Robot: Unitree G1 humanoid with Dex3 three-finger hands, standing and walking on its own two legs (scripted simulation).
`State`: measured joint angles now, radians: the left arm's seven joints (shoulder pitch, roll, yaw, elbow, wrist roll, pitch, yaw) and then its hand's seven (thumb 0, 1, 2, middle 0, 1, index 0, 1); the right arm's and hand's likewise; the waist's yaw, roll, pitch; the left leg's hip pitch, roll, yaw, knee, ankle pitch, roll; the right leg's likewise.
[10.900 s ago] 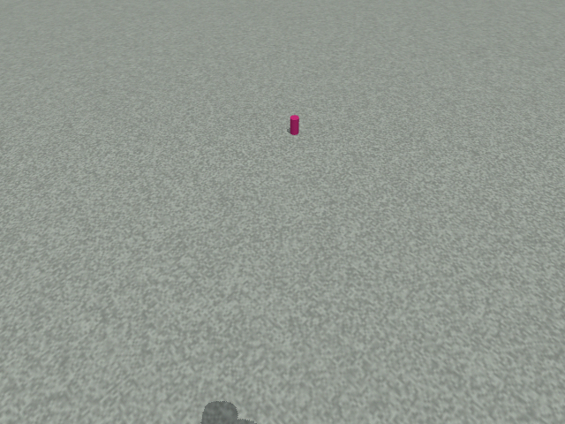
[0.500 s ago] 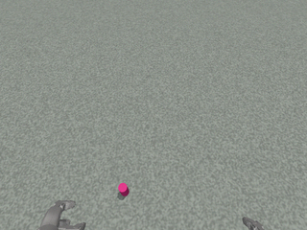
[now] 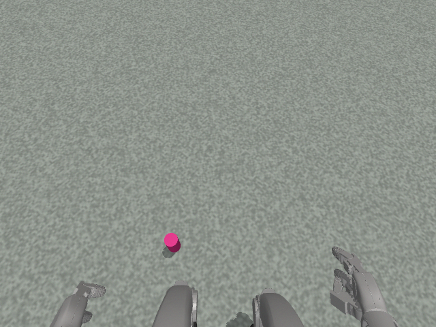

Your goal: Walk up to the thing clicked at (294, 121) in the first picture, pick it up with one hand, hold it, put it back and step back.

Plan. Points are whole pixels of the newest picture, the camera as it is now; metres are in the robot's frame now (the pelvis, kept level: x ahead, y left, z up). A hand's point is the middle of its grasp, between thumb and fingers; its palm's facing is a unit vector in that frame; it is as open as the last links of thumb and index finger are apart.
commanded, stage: rise first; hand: left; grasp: from above
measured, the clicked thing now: (172, 242) +0.40 +0.19 -0.61
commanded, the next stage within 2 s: none
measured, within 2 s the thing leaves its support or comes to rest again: neither
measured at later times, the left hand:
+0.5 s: hand (133, 276) +0.25 +0.25 -0.34, palm faces -0.45 -0.37 -0.81, open 13.7 cm
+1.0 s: hand (146, 259) +0.31 +0.24 -0.43, palm faces -0.47 -0.10 -0.88, open 14.1 cm
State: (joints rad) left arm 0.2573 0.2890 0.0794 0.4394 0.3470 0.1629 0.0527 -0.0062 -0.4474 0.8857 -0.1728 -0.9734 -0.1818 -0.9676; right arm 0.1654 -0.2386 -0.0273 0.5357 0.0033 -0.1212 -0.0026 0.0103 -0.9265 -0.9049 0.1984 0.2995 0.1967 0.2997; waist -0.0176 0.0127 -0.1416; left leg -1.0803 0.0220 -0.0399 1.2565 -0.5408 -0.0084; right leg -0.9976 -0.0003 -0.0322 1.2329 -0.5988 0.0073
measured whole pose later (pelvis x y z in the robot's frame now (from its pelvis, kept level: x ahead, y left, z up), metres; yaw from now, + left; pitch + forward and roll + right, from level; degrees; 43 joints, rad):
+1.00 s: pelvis -0.09 +0.00 -0.27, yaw -6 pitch +33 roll -5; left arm -0.65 0.51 0.02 1.18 1.10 -0.14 0.36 0.00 -0.53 1.02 -0.08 -1.01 -0.09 -1.00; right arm 0.12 -0.26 -0.04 0.78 -0.08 -0.07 0.06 0.01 -0.91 -0.90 0.20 0.30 0.20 0.30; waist -0.09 0.00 -0.14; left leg -2.16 0.04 -0.10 2.18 -0.61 -0.02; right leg -2.06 0.04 -0.06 2.17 -0.69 0.01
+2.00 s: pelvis -0.08 +0.00 -0.32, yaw -8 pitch +33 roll -5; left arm -0.79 0.55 0.05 1.35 1.20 -0.17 0.46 0.00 -0.48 0.95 -0.12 -1.00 -0.14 -0.98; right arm 0.10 -0.25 -0.01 0.80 -0.14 -0.07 0.10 0.00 -0.92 -0.90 0.20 0.30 0.20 0.30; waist -0.13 -0.02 -0.09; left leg -2.29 0.05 -0.13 2.34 -0.64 -0.02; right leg -2.20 0.06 -0.08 2.32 -0.71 0.01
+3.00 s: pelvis -0.08 +0.00 -0.33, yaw -8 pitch +33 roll -6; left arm -0.82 0.58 0.05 1.37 1.20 -0.17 0.45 0.00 -0.45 0.94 -0.18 -0.92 -0.18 -0.92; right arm 0.11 -0.26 0.02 0.80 -0.15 -0.08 0.13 0.00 -0.91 -0.90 0.20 0.30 0.20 0.30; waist -0.15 -0.01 -0.08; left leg -2.31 0.04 -0.14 2.36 -0.64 -0.03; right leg -2.21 0.06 -0.09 2.33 -0.71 0.01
